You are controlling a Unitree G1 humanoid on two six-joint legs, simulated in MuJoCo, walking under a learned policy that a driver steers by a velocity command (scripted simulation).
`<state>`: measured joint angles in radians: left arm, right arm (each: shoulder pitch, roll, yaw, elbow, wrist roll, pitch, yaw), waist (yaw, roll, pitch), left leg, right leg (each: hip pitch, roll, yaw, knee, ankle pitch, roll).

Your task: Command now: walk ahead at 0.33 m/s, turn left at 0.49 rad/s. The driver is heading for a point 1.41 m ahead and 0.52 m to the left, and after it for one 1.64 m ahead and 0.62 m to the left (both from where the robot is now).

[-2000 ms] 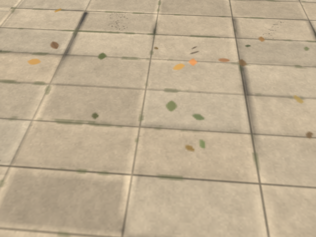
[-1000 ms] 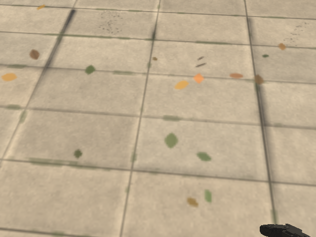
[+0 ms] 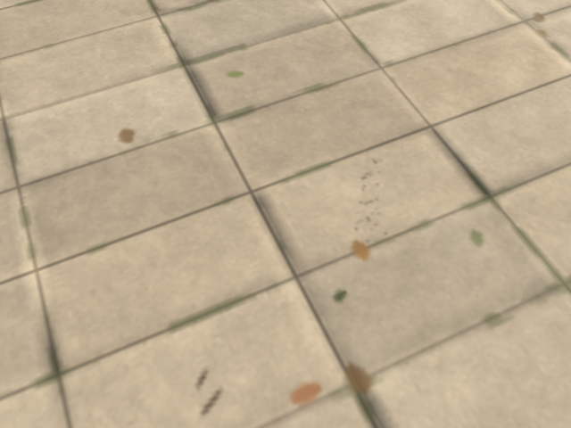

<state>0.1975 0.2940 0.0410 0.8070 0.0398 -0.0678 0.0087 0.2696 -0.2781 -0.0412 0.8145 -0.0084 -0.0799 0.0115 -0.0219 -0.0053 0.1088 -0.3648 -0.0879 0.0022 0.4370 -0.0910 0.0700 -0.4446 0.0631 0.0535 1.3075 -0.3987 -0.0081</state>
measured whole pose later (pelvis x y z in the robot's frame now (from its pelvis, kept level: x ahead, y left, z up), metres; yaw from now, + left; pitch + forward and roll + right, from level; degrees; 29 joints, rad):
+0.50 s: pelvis +0.14 -0.03 +0.01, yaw +27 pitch +0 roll +1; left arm 0.15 0.26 0.01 0.65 0.03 0.00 0.05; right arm 0.22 -0.37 -0.11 0.67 -0.01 0.08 0.03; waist -0.02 0.05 0.07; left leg -0.51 -0.04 -0.03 1.17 -0.43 -0.06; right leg -0.30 -0.04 -0.08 0.44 -0.14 -0.03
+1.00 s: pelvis +0.11 +0.00 +0.01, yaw +29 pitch -1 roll -1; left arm 0.36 0.28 0.06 0.78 0.01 0.08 -0.03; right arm 0.14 -0.20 0.00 0.66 -0.02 0.04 -0.03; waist 0.06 -0.03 0.05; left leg -0.17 0.00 0.11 0.44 -0.26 0.05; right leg -0.39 0.00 -0.03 0.96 -0.43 0.03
